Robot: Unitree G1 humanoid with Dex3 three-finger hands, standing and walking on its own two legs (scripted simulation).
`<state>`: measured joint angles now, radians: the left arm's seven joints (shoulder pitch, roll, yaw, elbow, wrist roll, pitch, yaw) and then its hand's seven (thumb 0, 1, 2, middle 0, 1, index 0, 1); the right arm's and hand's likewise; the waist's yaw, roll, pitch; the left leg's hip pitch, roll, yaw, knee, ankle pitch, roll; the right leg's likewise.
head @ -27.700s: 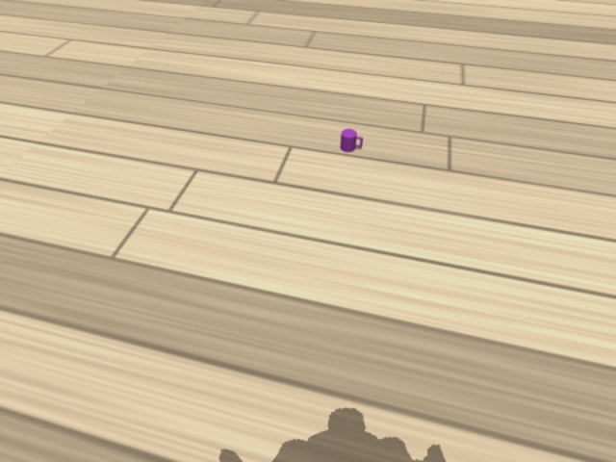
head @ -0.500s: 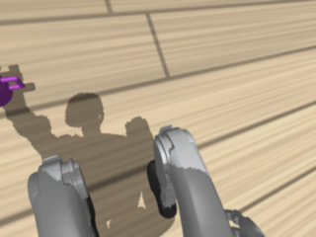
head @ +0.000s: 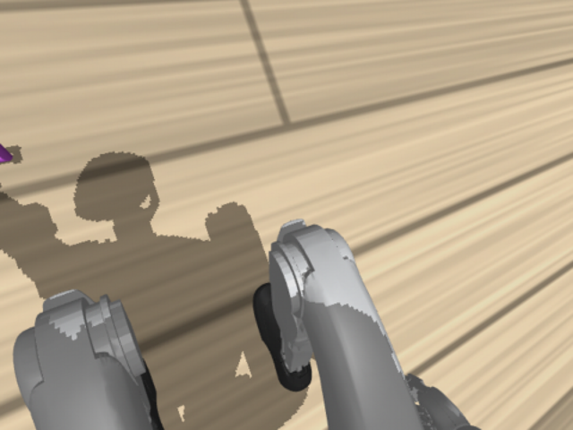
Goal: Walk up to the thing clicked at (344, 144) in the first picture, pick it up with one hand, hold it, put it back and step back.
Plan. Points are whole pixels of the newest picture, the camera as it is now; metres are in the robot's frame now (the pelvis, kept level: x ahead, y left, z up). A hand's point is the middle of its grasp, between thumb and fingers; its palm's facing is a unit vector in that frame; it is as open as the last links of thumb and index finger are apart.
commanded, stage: rest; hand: left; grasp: from above
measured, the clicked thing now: out of the picture +0.50 +0.30 -0.23
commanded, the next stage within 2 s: open in 0.96 s
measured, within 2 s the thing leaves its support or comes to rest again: rests again in 0.54 s
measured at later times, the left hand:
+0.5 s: hand out of the picture +0.49 +0.31 -0.22, palm faces -0.45 -0.10 -0.89, open 10.6 cm
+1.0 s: hand out of the picture +0.49 +0.31 -0.23, palm faces -0.45 -0.11 -0.89, open 10.6 cm
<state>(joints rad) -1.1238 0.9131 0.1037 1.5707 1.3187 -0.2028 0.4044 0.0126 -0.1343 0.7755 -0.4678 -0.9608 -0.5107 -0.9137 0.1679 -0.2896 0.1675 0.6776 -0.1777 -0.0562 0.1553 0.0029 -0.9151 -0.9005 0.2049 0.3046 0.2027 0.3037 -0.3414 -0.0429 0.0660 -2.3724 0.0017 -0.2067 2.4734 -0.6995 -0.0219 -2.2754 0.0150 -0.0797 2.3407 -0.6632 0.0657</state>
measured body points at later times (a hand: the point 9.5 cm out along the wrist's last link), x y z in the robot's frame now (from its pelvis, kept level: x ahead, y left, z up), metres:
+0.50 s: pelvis +0.00 +0.00 -0.01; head +0.28 +0.10 +0.33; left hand +0.51 +0.31 -0.17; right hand +0.02 -0.27 -0.07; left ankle +0.06 +0.13 -0.28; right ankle +0.11 -0.13 -0.28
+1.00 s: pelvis +0.00 +0.00 -0.01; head +0.28 +0.11 +0.32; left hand +0.51 +0.32 -0.18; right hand +0.02 -0.26 -0.06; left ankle +0.06 +0.13 -0.28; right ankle +0.11 -0.13 -0.28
